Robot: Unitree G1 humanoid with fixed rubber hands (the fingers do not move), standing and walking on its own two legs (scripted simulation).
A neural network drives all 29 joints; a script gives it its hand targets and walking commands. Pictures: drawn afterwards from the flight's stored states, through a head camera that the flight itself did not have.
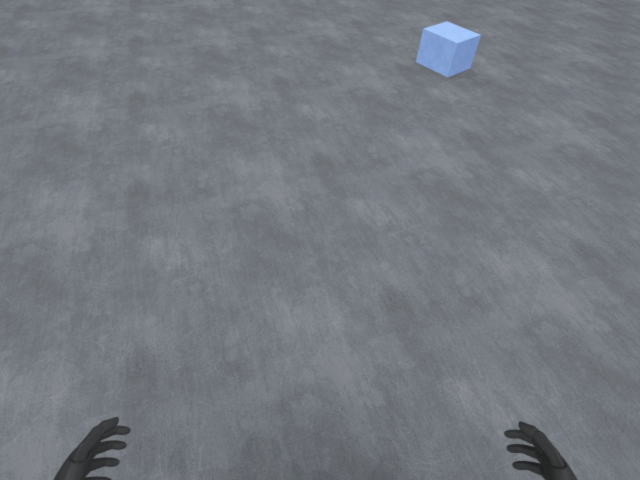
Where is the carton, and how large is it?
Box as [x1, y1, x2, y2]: [416, 22, 480, 76]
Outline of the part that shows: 443,22 423,29 416,61 445,76 449,76 469,68 480,35 449,22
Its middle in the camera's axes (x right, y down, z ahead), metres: +0.92 -1.36 +2.76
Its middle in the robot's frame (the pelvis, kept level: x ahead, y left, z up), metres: +2.92 -0.90 -0.63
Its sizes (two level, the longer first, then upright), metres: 0.297 0.258 0.230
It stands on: the floor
